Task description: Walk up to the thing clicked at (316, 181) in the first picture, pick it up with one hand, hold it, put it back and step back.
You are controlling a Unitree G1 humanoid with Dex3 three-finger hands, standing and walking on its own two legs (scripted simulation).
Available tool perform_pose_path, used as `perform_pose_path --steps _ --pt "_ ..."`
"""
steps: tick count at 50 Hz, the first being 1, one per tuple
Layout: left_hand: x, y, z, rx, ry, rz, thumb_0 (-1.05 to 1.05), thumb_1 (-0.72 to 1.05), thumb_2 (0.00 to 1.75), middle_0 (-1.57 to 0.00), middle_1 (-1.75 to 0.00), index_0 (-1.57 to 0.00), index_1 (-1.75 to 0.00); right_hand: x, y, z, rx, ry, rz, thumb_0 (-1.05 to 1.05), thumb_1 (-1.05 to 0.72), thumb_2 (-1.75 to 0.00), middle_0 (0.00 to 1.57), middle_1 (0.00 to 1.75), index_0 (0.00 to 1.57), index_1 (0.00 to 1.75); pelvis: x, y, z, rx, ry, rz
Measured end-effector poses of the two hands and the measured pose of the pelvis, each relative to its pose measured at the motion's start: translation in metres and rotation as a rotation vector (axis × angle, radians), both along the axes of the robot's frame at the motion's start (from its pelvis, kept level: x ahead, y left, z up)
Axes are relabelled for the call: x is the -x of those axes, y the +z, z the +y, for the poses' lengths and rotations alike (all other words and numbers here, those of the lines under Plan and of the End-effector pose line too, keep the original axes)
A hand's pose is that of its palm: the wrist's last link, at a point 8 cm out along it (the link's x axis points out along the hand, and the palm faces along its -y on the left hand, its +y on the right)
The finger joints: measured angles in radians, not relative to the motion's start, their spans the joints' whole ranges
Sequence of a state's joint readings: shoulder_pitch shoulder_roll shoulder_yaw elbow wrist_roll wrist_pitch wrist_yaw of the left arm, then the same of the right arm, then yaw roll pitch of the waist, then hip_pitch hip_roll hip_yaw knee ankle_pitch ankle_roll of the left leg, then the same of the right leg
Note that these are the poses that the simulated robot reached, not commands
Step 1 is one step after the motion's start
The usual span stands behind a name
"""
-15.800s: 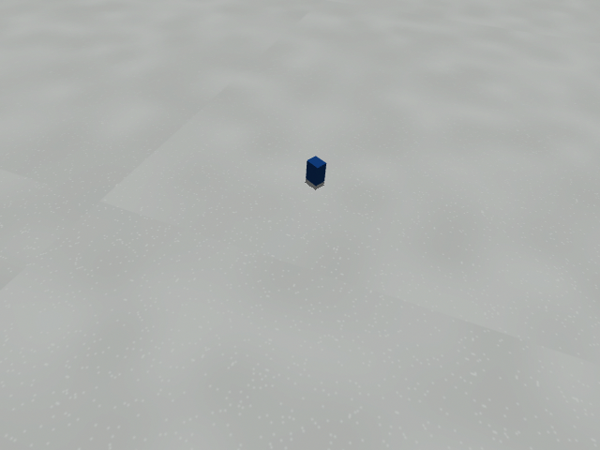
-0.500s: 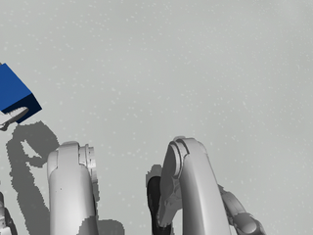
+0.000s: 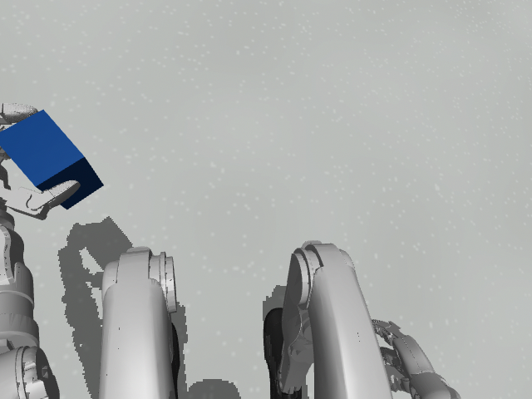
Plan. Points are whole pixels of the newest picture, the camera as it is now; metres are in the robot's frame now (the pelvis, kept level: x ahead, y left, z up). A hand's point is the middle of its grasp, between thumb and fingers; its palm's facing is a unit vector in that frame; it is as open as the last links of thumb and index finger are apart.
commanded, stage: settle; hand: left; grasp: from the side
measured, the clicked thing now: (56, 164) +0.43 +0.28 -0.07
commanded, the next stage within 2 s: lift in 0.18 s
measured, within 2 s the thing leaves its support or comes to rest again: neither
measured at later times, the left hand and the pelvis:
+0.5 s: hand (24, 154) +0.42 +0.29 -0.01, palm faces +0.29 -0.95 -0.07, open 11.4 cm; pelvis +0.00 +0.00 +0.02, yaw +2 degrees
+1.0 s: hand out of the picture +0.39 +0.28 +0.13, palm faces +0.29 -0.95 -0.05, open 11.5 cm; pelvis +0.01 +0.00 +0.12, yaw +4 degrees
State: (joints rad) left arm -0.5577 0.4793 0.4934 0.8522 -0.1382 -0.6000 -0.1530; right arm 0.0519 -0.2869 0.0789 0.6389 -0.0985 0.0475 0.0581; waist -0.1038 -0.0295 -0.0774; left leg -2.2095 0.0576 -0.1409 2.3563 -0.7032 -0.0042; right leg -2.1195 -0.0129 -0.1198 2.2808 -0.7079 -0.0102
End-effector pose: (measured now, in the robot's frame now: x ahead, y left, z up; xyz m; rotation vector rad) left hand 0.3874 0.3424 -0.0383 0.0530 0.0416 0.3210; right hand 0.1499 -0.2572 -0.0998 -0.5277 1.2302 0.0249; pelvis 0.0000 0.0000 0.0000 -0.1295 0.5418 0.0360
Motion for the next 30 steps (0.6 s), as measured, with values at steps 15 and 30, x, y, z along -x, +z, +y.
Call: perform_pose_path --steps 15,30 --pt "0.001 0.016 -0.004 0.001 0.004 0.0 -0.03 -0.61 1.1 -0.62 -1.04 -0.65 -1.08 0.008 0.011 0.004 -0.011 -0.021 -0.007 0.01 -0.89 -0.9 0.2 0.3 0.21 0.3 0.003 0.012 0.001 -0.008 0.009 0.004" --pt "0.009 0.052 -0.006 0.006 -0.024 -0.013 -0.02 -0.61 1.07 -0.64 -1.04 -0.67 -1.05 0.007 0.028 0.003 -0.039 -0.069 -0.033 0.01 -0.92 -0.9 0.2 0.3 0.21 0.29 0.0 0.034 0.0 -0.026 0.021 0.024"
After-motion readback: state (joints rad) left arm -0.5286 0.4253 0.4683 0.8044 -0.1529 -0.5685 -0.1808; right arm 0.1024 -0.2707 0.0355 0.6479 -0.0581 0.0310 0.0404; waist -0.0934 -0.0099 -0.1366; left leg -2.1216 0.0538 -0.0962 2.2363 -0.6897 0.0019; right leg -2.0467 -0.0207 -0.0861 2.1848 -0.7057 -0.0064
